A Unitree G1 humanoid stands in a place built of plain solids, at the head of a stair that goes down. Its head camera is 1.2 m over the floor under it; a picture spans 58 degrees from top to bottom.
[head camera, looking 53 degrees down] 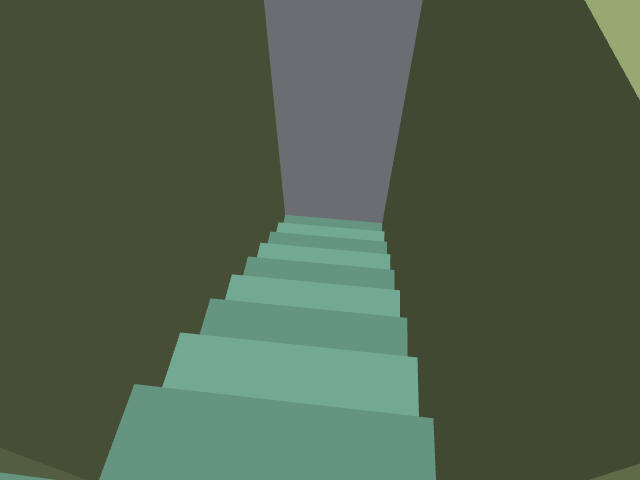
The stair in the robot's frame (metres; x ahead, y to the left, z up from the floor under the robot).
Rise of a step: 0.20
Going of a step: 0.25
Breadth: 0.84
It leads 6 degrees to the right of straight ahead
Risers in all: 9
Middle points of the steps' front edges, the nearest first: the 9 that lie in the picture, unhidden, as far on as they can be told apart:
0.36 0.11 0.00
0.61 0.08 -0.20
0.85 0.05 -0.40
1.10 0.03 -0.60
1.35 0.00 -0.80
1.59 -0.03 -1.00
1.84 -0.06 -1.20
2.09 -0.08 -1.40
2.33 -0.11 -1.60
